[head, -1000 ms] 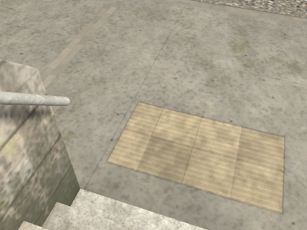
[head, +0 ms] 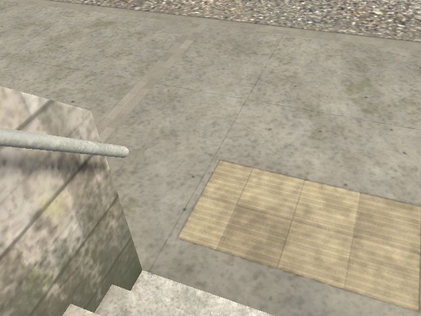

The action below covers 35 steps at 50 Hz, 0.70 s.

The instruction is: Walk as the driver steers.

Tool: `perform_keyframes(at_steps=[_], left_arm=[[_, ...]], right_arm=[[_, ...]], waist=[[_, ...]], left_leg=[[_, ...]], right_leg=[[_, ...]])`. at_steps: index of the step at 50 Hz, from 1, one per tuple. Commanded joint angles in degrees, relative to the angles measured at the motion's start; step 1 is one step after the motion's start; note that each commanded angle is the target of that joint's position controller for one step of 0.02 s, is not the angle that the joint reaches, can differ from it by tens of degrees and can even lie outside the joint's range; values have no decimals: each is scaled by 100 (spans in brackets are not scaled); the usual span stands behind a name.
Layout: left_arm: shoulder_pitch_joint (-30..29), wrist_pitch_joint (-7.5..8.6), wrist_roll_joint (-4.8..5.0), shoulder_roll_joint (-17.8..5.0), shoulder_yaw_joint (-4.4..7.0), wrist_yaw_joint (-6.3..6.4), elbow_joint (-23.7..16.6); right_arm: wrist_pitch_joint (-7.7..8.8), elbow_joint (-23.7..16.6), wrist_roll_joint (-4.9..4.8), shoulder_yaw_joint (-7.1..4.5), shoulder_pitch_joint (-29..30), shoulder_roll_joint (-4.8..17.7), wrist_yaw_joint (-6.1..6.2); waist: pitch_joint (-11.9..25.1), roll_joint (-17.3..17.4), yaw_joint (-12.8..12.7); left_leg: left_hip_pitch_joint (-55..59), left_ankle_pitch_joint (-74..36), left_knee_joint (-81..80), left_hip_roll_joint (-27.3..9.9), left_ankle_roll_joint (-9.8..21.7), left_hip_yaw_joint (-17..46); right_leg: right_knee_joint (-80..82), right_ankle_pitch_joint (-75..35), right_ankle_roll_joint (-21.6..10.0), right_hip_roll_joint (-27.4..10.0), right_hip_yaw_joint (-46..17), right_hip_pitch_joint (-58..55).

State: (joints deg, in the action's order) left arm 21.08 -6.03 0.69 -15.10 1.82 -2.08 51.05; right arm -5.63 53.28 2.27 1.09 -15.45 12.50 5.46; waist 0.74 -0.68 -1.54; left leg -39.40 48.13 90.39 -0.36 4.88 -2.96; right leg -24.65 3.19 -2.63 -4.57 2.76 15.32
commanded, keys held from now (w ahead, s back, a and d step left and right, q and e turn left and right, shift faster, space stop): no key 0.46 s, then w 0.54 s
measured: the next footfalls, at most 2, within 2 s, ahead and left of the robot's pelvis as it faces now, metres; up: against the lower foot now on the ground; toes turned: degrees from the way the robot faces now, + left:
right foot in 0.04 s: +0.14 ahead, -0.11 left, -0.21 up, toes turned +1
left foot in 0.22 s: -0.03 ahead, +0.03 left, +0.00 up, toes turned +2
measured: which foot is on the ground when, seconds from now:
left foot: down 0.00-0.00, up 0.02-0.20, down 0.22-0.80, up 0.82-1.00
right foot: up 0.00-0.02, down 0.04-0.24, up 0.26-0.80, down 0.82-1.00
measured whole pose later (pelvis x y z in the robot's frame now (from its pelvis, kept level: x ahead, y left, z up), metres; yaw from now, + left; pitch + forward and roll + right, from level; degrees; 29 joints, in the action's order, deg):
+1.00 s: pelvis +0.06 -0.20 -0.07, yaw -2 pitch -2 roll +3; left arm 30.1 0.5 1.4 -11.9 -2.1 1.1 59.5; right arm -1.5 49.4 0.8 -0.5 -11.4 12.5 1.8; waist -1.6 2.9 -0.3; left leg -59.6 15.1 103.0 3.0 0.9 5.5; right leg -43.6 26.6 -5.5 3.8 -0.7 14.9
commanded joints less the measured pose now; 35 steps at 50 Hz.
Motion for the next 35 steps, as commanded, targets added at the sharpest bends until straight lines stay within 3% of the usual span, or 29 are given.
perform_keyframes(at_steps=[1, 2, 3, 4, 5, 6, 8, 9, 10, 11, 12, 13, 14, 15, 16, 17, 18, 20, 21, 22, 23, 26, 29, 30, 31, 32, 33, 34, 35], left_arm=[[3011, 168, -252, -106, -134, -56, 781], [2412, 390, -254, -62, -291, -33, 641], [1347, 459, -285, -591, -181, 53, 349], [728, 501, -47, -1687, 136, 325, 140], [-201, 522, 34, -1226, 43, 384, 7], [-440, 514, -12, -973, -8, 399, -64], [197, 435, -6, -837, -22, 547, -27], [444, 316, 71, -809, 17, 577, 94], [961, 316, 131, -778, 70, 539, 306], [978, 315, 234, -843, 119, 557, 328], [790, 322, 172, -664, 148, 583, 218], [100, 418, 52, -600, 194, 497, -241], [-512, 510, -138, -899, 361, 381, -481], [-358, 592, 73, -625, 391, 271, -446], [-277, 631, 145, -486, 403, 247, -402], [198, 561, 87, -190, 359, 251, -181], [357, 403, -58, 83, 323, 263, 27], [255, 208, -207, 219, 259, 258, -43], [9, 169, -248, 208, 234, 287, -240], [-334, 205, -225, 104, 190, 303, -445], [-522, 252, -217, 68, 158, 302, -553], [-1052, 260, -86, -62, 127, 281, -785], [-1867, 362, -219, -264, 188, 251, -1116], [-1990, 421, -118, -224, 174, 187, -1191], [-1995, 470, 35, -153, 177, 146, -1226], [-1939, 506, 137, -75, 159, 136, -1273], [-2057, 442, 168, -53, 166, 83, -1156], [-1955, 374, 251, -122, 205, 46, -1124], [-1728, 266, 256, -113, 207, 39, -952]], right_arm=[[67, -606, -170, -7, 1581, -164, -145], [104, -759, -127, -125, 1661, -26, -276], [130, -807, -71, -152, 1087, -10, -375], [262, -921, 111, -18, 620, -423, -512], [286, -960, 150, -155, 873, 194, -452], [222, -861, 152, -178, 981, 327, -414], [99, -1054, 126, -145, 1127, 355, -471], [108, -1119, 9, 7, 734, 175, -522], [128, -885, 33, 79, 212, 36, -626], [126, -822, 14, 92, -471, 100, -685], [169, -711, -6, 94, -1174, 265, -688], [256, -665, -8, -3, -1383, 744, -565], [341, -506, 41, 93, -1578, 457, -317], [367, -337, 156, 118, -1116, 336, -176], [394, -375, 135, 139, -611, 161, -108], [467, -619, -3, 105, 332, 79, -168], [513, -921, -146, 108, 955, -62, -222], [557, -1117, -370, 165, 1289, -278, -305], [636, -1201, -396, 166, 1081, -189, -348], [681, -1150, -356, 116, 859, -5, -392], [687, -1019, -263, 64, 436, 195, -373], [642, -884, -130, 18, -322, 381, -383], [644, -617, 28, -60, -1127, 527, -309], [637, -656, 85, -148, -991, 667, -307], [595, -687, 104, -146, -896, 599, -309], [587, -766, 81, -170, -732, 683, -362], [562, -677, 57, -203, -830, 763, -378], [541, -578, 116, -220, -884, 742, -350], [554, -432, 50, -263, -1043, 748, -330]], waist=[[-608, -1694, -1598], [-952, -1216, -974], [-758, -981, -126], [-388, -2710, -42], [-824, -1692, 399], [-716, -1023, 357], [-369, -365, 111], [-534, -507, 229], [-473, -1173, 77], [-552, -1415, 441], [-1093, -255, 876], [-1389, 2380, 1467], [-1734, 1780, 1682], [-1555, 1056, 1158], [-1226, 428, 634], [-534, 349, -2], [-301, 123, -332], [-358, -55, -659], [-361, 13, -516], [-201, 99, -318], [194, 267, -109], [257, 408, 262], [-310, 423, 744], [-295, 371, 760], [-346, 525, 732], [-550, 617, 621], [-514, 760, 802], [-516, 838, 797], [-671, 953, 712]], left_leg=[[-2707, 1136, 2327, 1240, 101, -1216], [-2366, 726, 4094, 1242, 204, -815], [-2297, 159, 4108, 1067, 159, -686], [-1663, -440, 4455, 904, -206, -544], [-1481, -1172, 4442, 573, -429, -30], [-1111, -1152, 4264, 674, -483, -53], [-824, -547, 2572, 560, -142, 185], [34, 859, -259, 768, 135, -297], [2030, 222, 412, 959, 386, -687], [3297, 763, -481, 1129, 711, -629], [4094, 581, -2082, 848, 993, 413], [3387, 1204, -4669, -950, 1464, 4093], [2422, 992, -5760, -1407, 1875, 6304], [2169, 365, -5507, -1220, 1996, 5898], [1311, -911, -4973, -1073, 1884, 5096], [-150, -1046, -4518, -921, 1820, 3809], [-1333, -908, -4327, -840, 1647, 3080], [-1633, -982, -4074, -769, 1245, 2425], [-982, -2277, -3917, -814, 1181, 2246], [-348, -3588, -3642, -870, 1107, 2072], [147, -3915, -3325, -979, 1149, 2091], [1058, -2135, -3663, -1081, 898, 2164], [1422, -455, -3562, -1011, 671, 2293], [1377, -338, -3556, -988, 658, 2167], [967, -173, -3604, -860, 680, 1955], [876, 153, -3861, -871, 630, 1708], [716, 187, -3921, -820, 694, 1659], [365, 161, -3723, -911, 734, 1695], [7, -209, -3436, -930, 704, 1400]], right_leg=[[855, 1702, 3, -292, -525, -1655], [605, 2008, 281, -373, -1081, -470], [1208, 3820, 162, -703, -2179, 123], [2708, 6128, -941, -1906, -4554, 1199], [2483, 5266, -1204, -1872, -4269, 1430], [2208, 4450, -1112, -1509, -3452, 1491], [1912, 4301, -671, -1152, -2925, 650], [2350, 4730, -154, -585, -2006, 747], [2871, 3586, -94, -493, -1704, 1994], [3228, 3312, 246, -381, -1321, 2652], [2445, 3222, 586, -135, -1159, 3630], [99, 4089, 573, 356, -857, 4854], [-333, 3474, 286, 175, -3031, 5069], [-476, 2311, 288, 397, -3618, 4867], [-1013, 1199, 309, 561, -3284, 3781], [-2395, 84, 388, 869, -2299, 1866], [-4078, -158, 390, 1178, -1665, 755], [-5632, 235, 384, 1411, -1277, 1069], [-5735, 476, 333, 1432, -1217, 1663], [-5869, 524, 334, 1396, -1133, 2077], [-5604, 347, 343, 1308, -1096, 2057], [-4895, 269, 347, 1096, -1373, 2693], [-3089, -491, 423, 921, -1391, 3131], [-2173, -723, 375, 845, -1213, 2801], [-1577, -843, 333, 868, -1036, 2288], [-1358, -676, 258, 1141, -899, 2446], [-883, -369, 280, 839, -661, 1688], [-916, -624, 176, 682, -334, 1090], [-783, -763, 174, 657, -218, 542]])
Keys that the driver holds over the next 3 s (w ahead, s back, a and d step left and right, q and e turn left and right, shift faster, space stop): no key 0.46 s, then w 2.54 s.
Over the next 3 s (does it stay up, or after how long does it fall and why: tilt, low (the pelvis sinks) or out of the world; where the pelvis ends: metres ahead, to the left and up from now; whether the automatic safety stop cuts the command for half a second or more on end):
stays up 1.19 -0.37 -0.94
